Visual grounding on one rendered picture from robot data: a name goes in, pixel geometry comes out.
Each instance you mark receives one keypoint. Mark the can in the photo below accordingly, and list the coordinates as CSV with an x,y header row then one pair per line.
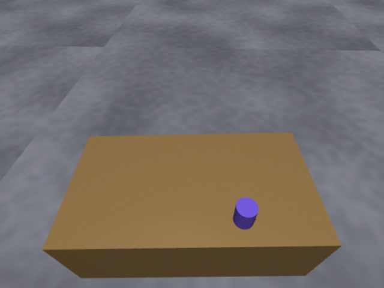
x,y
245,213

